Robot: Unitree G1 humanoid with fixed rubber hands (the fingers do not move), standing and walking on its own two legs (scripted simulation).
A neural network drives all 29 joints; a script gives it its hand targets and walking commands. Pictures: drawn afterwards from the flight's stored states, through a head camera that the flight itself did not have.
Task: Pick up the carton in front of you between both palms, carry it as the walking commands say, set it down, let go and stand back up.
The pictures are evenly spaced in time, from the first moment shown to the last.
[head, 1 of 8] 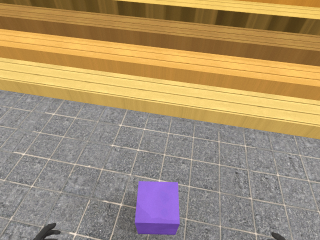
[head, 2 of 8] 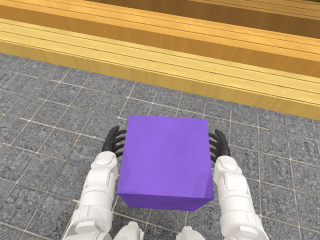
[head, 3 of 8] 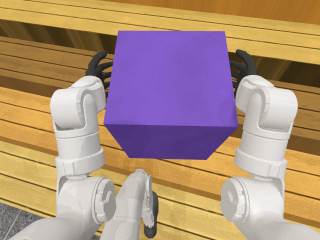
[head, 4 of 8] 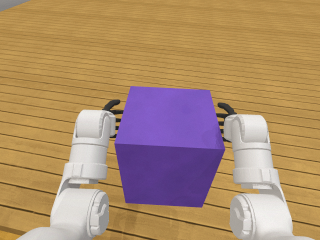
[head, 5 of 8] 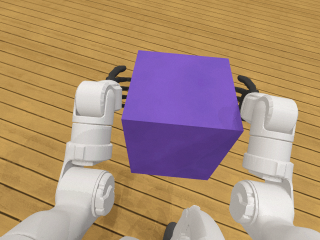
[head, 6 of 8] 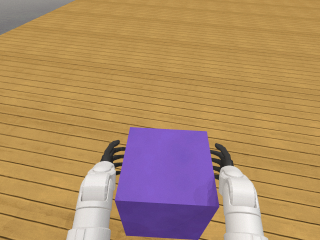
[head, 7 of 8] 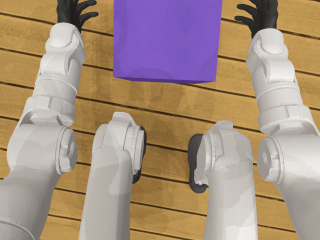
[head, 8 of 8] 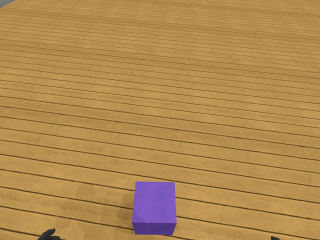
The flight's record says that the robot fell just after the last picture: no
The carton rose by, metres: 1.74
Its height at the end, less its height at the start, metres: +0.97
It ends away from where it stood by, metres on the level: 5.25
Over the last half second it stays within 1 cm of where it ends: yes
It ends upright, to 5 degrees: yes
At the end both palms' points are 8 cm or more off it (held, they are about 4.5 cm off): yes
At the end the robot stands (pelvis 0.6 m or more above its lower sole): yes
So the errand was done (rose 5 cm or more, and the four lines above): yes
